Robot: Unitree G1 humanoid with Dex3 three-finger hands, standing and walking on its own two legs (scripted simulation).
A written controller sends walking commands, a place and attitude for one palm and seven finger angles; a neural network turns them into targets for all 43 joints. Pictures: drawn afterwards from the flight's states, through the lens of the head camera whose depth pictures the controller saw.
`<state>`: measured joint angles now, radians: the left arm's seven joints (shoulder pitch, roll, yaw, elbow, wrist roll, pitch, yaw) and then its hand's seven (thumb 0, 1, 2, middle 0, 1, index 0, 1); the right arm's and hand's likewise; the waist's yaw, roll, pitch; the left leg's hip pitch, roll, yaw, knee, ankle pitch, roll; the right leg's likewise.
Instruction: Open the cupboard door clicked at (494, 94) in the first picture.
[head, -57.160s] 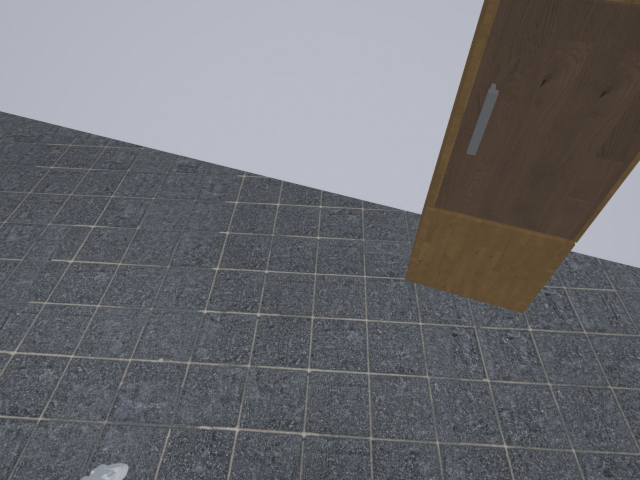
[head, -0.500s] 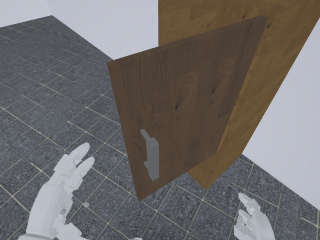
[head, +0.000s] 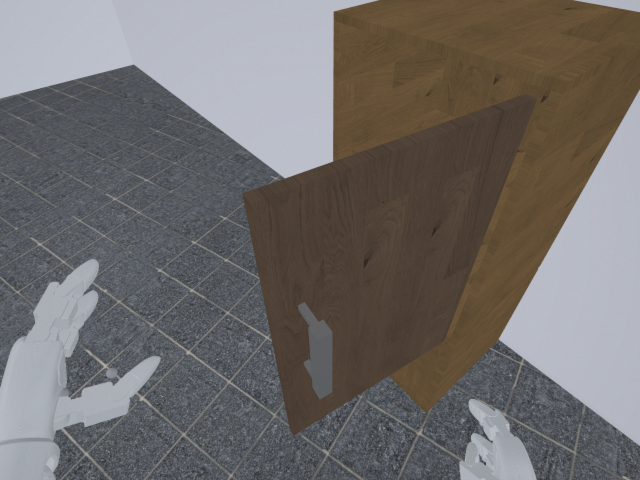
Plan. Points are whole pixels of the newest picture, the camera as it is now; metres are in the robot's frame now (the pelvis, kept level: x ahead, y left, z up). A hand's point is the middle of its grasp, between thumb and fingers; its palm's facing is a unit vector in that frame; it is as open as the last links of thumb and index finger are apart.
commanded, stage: draw the hand back to the body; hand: left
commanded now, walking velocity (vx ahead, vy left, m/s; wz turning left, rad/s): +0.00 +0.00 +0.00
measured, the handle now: (314, 351) +0.30 +0.05 -0.01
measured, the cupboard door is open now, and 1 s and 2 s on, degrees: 81 81 81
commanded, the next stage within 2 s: step back with the hand held close in 0.58 s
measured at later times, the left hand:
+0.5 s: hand (88, 342) +0.19 +0.24 +0.17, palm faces +0.41 -0.82 -0.40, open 7.5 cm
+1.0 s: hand (96, 343) +0.19 +0.24 +0.16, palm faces +0.31 -0.82 -0.49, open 7.4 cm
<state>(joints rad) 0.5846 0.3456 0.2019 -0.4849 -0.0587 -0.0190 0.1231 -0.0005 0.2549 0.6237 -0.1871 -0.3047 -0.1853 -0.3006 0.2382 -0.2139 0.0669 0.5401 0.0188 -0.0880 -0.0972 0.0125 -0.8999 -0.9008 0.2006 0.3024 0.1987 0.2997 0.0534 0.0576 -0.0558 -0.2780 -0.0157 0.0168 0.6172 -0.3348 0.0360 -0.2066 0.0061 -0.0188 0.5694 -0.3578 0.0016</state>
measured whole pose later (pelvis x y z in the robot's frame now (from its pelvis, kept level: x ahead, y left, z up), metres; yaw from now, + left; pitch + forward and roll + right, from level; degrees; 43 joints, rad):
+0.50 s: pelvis +0.00 -0.01 +0.01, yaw -1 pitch -3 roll +0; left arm 0.50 0.35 0.32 -0.45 -0.07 -0.05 0.11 0.01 0.88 0.89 -0.21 -0.31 -0.21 -0.30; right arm 0.20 -0.23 0.03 0.61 0.01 -0.10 -0.08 0.01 -0.90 -0.90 0.20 0.30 0.20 0.30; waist 0.07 0.05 0.00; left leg -0.15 0.00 0.02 0.47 -0.27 0.02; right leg -0.09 0.02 -0.01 0.43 -0.29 -0.02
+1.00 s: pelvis -0.02 -0.01 +0.01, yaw -3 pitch +0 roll -1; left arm 0.55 0.40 0.37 -0.46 -0.05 -0.13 0.11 0.02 0.89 0.90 -0.21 -0.31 -0.21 -0.30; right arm 0.15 -0.24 -0.01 0.56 0.01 0.01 -0.08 0.01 -0.90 -0.90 0.20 0.30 0.20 0.30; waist 0.00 0.03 0.03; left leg -0.23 0.01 0.06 0.46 -0.22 0.02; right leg -0.18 0.03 0.02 0.42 -0.23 -0.01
